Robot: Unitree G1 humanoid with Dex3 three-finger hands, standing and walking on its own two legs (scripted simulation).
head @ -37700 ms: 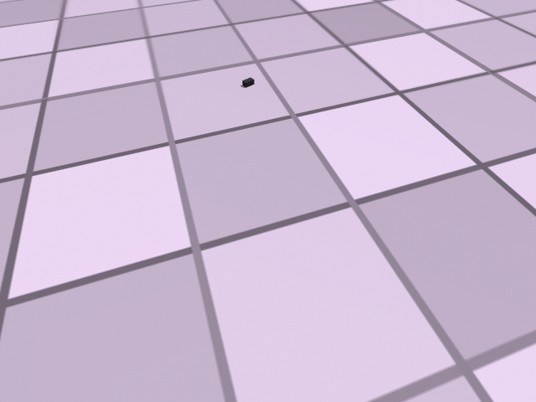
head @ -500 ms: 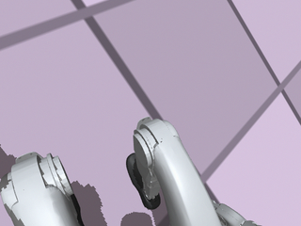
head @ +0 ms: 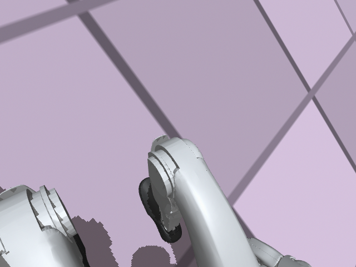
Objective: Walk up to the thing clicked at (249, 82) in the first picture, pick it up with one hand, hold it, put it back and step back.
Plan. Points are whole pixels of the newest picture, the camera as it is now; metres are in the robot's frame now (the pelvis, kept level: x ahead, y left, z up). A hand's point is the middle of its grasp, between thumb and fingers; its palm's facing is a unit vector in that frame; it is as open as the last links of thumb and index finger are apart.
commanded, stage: rest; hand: left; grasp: from above
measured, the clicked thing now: out of the picture +0.41 +0.36 -0.28
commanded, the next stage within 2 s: open in 0.04 s
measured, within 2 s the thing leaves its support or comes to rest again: neither
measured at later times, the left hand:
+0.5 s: hand out of the picture +0.40 +0.35 -0.25, palm faces -0.25 -0.36 -0.90, open 10.4 cm
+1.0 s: hand out of the picture +0.40 +0.35 -0.25, palm faces -0.25 -0.36 -0.90, open 13.1 cm
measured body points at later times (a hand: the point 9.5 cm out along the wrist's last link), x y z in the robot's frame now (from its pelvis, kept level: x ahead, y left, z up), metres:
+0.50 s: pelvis -0.01 +0.00 +0.00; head +0.26 +0.13 +0.34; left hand +0.41 +0.37 -0.20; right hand +0.03 -0.24 -0.04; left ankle +0.07 +0.13 -0.27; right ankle +0.12 -0.12 -0.27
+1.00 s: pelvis -0.01 +0.00 +0.01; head +0.27 +0.13 +0.34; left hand +0.41 +0.37 -0.20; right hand +0.03 -0.24 -0.04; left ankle +0.07 +0.13 -0.27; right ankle +0.12 -0.12 -0.27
